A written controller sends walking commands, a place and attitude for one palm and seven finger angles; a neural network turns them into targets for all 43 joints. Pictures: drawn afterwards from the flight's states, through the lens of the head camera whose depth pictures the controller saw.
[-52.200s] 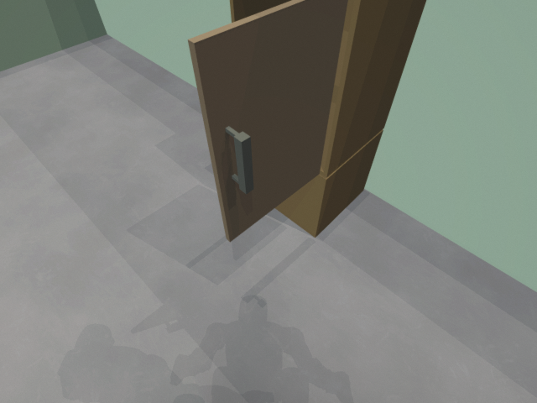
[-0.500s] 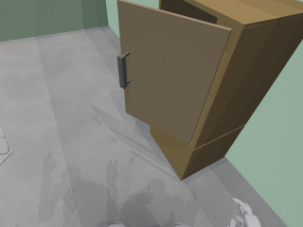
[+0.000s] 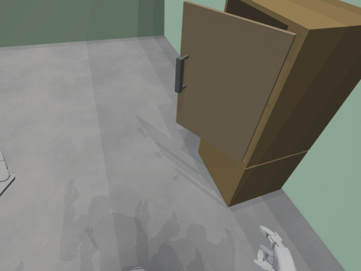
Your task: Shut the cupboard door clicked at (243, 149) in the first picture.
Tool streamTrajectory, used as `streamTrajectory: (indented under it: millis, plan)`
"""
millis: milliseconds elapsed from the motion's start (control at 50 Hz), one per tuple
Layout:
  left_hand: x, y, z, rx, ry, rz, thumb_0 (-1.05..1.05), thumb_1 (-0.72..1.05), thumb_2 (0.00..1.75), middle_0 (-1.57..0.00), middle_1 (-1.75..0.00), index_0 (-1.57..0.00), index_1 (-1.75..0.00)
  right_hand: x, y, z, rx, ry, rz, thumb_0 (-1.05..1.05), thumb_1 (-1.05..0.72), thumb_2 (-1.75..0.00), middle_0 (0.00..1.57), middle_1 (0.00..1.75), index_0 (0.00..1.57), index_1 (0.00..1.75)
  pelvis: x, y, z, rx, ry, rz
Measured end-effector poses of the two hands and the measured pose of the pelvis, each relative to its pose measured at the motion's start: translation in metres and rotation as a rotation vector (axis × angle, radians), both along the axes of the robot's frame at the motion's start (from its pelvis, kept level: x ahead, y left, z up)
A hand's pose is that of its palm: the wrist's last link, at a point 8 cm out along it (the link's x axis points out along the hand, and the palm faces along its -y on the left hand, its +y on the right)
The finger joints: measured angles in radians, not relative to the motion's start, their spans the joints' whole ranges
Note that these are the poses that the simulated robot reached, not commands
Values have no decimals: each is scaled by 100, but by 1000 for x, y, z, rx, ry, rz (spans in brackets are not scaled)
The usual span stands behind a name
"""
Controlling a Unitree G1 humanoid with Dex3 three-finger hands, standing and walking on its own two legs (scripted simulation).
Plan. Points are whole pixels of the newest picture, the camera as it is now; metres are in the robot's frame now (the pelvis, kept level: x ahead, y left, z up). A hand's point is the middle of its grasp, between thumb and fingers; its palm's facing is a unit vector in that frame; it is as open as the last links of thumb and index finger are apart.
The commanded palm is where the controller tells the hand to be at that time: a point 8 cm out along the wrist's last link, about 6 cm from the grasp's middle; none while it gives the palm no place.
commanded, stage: stop stepping back and stand still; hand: left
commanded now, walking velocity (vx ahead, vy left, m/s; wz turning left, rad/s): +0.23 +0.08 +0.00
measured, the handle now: (182, 74) +0.89 +0.04 -0.01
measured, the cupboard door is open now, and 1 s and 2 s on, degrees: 29 29 29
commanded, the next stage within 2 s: let the arm hang, fingers relaxed in 0.68 s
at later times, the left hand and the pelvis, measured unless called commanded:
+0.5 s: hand (16, 207) +0.16 +0.25 +0.19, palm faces +0.28 -0.84 -0.47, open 7.4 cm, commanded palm +0.10 +0.29 +0.19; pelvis -0.08 +0.02 +0.02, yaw -8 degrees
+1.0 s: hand out of the picture +0.10 +0.19 -0.12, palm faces -0.18 -0.95 -0.24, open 7.4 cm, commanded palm none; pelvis -0.07 +0.03 +0.00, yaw -8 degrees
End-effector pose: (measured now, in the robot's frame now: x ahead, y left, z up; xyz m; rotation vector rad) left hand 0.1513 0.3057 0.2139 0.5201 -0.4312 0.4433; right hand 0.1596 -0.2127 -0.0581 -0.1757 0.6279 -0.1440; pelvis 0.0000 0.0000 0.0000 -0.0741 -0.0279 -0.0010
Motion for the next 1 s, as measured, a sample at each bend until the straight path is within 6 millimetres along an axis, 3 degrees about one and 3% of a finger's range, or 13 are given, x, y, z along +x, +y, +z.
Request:
streamTrajectory:
  millis: [80, 160, 300, 360, 460, 600, 700, 780, 820, 860, 900, 960, 1000]
  plan:
    - [-29, -7, -1, 46, 28, 7, 1, 89, 89, -21, -30, -20, -30, -27, -4, -7, -8, 0, 39, 1, -90, -90, 21, 30, 21, 30, -31, -4, -6, 69, 21, -36]
    - [-40, -2, 2, -22, 14, -3, 1, 89, 89, -21, -30, -21, -30, -66, -15, -7, -48, 99, 1, 1, -90, -90, 21, 30, 21, 30, -45, 5, 6, 72, -2, -66]
    - [-22, 13, -22, -99, 27, -49, 1, 89, 89, -21, -30, -20, -30, -122, -34, -1, -144, 106, -166, 1, -90, -90, 20, 30, 21, 30, -62, 24, 0, 62, 2, -81]
    - [-16, 7, -26, -71, 81, -106, 1, 89, 89, -21, -30, -20, -30, -144, -31, 4, -126, 102, -225, 1, -90, -90, 20, 30, 21, 30, -73, 25, 4, 70, -11, -114]
    - [-25, -13, -12, 8, 139, -196, 1, 89, 89, -21, -30, -20, -30, -174, -20, 6, -72, 141, -251, 1, -90, -90, 20, 30, 20, 30, -78, 21, 17, 44, 0, -145]
    - [-34, -17, -4, 94, 125, -151, 1, 89, 89, -22, -30, -21, -30, -184, -24, -28, -23, 229, -222, 1, -90, -90, 20, 30, 21, 30, -87, 15, 5, 63, 5, -157]
    - [-30, -12, -13, 1, 125, -112, 1, 89, 89, -21, -30, -21, -30, -180, -26, -26, -27, 248, -225, 1, -90, -90, 20, 30, 21, 30, -78, 18, 9, 78, -3, -167]
    - [-18, -12, -19, -28, 104, -144, 1, 89, 89, -21, -30, -21, -30, -162, -27, -21, -75, 212, -222, 2, -90, -90, 20, 30, 21, 30, -68, 25, 4, 61, -2, -151]
    - [0, -11, -46, -28, 202, -174, 0, 89, 89, -21, -30, -20, -30, -150, -27, -27, -69, 206, -173, 1, -90, -90, 20, 30, 21, 30, -67, 31, -1, 62, 14, -136]
    - [18, -10, -104, -115, 453, -170, 0, 90, 90, -20, -30, -20, -30, -140, -26, -36, -56, 229, -135, 1, -90, -90, 20, 30, 20, 30, -68, 36, -4, 77, 26, -133]
    - [20, -18, -173, -210, 750, -153, 0, 90, 90, -20, -30, -19, -30, -133, -23, -43, -38, 243, -116, 1, -90, -90, 20, 30, 20, 30, -69, 38, -5, 90, 31, -129]
    - [-15, -43, -264, -312, 1153, -151, 0, 91, 89, -20, -30, -19, -30, -131, -16, -50, 3, 269, -115, 1, -90, -90, 20, 30, 21, 30, -71, 35, -6, 100, 20, -134]
    - [-56, -64, -306, -379, 1377, -157, 0, 91, 89, -20, -30, -19, -30, -138, -11, -51, 26, 319, -125, 1, -90, -90, 20, 30, 21, 30, -69, 33, -1, 93, 18, -130]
